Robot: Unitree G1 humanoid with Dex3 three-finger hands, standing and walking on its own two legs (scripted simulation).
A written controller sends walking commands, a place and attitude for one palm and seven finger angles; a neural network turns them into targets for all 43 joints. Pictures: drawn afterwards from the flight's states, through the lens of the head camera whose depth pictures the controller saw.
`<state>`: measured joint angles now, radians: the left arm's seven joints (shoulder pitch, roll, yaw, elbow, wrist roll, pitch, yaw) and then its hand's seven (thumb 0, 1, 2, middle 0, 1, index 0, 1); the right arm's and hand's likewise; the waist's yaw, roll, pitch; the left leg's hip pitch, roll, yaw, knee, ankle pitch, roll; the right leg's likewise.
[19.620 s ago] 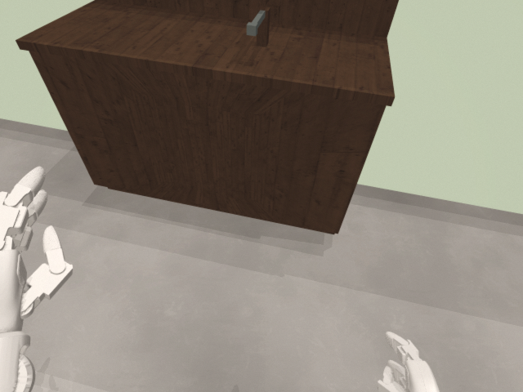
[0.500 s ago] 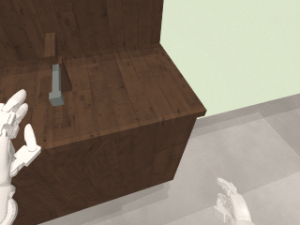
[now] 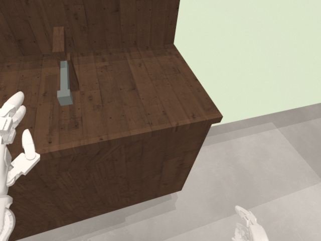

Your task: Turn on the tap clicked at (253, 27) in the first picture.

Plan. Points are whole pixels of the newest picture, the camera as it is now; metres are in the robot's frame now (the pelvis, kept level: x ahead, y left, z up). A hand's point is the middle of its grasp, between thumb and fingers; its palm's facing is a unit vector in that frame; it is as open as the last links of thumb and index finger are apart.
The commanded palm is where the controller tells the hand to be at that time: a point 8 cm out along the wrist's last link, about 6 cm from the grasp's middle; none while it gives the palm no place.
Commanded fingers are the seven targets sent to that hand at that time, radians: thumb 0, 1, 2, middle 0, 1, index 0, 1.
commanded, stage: come to a stop and stand still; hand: left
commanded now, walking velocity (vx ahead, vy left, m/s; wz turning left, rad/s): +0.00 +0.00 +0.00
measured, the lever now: (65, 97) +0.39 +0.28 +0.13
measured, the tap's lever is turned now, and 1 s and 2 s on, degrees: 0 0 0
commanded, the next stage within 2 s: look again from close up in 0.48 s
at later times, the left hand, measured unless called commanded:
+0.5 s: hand (35, 149) +0.23 +0.26 +0.16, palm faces +0.40 -0.85 -0.33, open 7.4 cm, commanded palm +0.17 +0.29 +0.18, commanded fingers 0.00 0.90 0.90 -0.20 -0.30 -0.20 -0.30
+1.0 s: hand (46, 152) +0.22 +0.24 +0.16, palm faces +0.40 -0.85 -0.34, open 7.4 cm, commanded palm +0.17 +0.27 +0.18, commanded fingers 0.00 0.90 0.90 -0.20 -0.30 -0.20 -0.30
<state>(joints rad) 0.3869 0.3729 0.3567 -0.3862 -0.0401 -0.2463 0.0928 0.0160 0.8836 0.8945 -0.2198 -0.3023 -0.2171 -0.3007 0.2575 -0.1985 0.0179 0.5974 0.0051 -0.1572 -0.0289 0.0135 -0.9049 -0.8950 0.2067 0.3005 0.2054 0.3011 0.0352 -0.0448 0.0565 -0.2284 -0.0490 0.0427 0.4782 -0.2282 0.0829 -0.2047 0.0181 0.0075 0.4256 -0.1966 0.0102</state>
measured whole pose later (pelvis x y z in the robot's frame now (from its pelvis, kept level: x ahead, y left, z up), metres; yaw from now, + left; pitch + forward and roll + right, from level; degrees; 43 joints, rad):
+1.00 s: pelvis +0.01 -0.01 +0.01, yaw +0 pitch -2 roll -1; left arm 0.42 0.34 0.33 -0.43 -0.05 -0.18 0.11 0.02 0.89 0.90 -0.21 -0.30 -0.21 -0.30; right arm 0.21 -0.21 0.01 0.57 0.00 -0.09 -0.04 0.01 -0.90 -0.89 0.21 0.30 0.21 0.30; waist 0.03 -0.01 0.05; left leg -0.18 -0.04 0.03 0.41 -0.21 0.06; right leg -0.15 0.03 0.00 0.35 -0.17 0.00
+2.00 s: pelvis +0.01 +0.01 +0.00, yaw +0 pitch -1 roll -1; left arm 0.40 0.36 0.34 -0.45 -0.04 -0.20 0.10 0.02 0.89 0.90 -0.21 -0.30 -0.21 -0.30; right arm 0.18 -0.19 0.03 0.55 -0.01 -0.11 -0.02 0.01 -0.90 -0.89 0.21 0.30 0.21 0.30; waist 0.04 -0.03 0.05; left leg -0.20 -0.06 0.05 0.43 -0.22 0.08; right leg -0.18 0.01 0.02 0.38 -0.18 0.02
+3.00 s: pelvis +0.00 -0.07 -0.01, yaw +5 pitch -3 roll +0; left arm 0.25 0.36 0.32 -0.33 -0.14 0.08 0.09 0.02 0.89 0.90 -0.21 -0.30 -0.21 -0.30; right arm 0.13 -0.24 0.04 0.73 0.00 -0.16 -0.08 0.01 -0.90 -0.89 0.21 0.30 0.21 0.30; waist 0.09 0.06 -0.01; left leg -0.27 -0.01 -0.06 0.62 -0.29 -0.01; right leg -0.23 0.08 -0.07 0.58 -0.31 -0.07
